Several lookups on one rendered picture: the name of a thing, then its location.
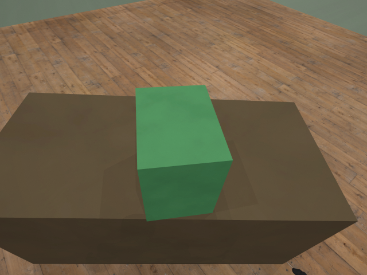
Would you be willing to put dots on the pedestal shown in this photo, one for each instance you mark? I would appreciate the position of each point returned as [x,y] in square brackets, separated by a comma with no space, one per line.
[70,191]

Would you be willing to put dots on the carton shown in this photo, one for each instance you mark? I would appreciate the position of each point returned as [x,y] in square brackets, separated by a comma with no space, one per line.
[182,155]

